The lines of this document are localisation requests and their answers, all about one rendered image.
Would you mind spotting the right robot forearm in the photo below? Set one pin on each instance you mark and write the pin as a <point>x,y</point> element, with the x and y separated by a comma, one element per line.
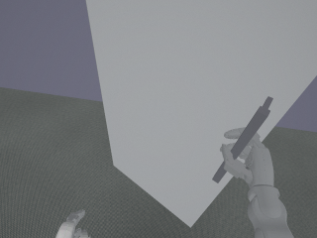
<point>267,213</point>

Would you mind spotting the fridge door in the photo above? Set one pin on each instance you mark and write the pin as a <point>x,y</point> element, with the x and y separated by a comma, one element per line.
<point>176,75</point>

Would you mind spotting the left robot hand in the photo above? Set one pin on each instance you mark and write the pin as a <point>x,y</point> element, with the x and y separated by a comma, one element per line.
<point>67,228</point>

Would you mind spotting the right robot hand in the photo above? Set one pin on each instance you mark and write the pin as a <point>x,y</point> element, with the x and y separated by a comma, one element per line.
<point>257,158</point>

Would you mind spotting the handle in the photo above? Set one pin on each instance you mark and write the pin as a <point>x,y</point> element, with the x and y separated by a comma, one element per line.
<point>252,128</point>

